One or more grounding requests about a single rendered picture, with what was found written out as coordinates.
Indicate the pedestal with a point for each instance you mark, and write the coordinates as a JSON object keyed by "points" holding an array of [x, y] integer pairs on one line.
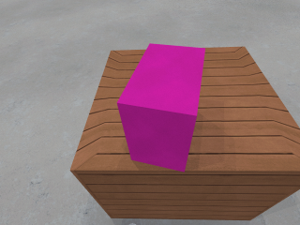
{"points": [[244, 155]]}

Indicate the carton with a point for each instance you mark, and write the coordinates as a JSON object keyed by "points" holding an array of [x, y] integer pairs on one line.
{"points": [[159, 106]]}

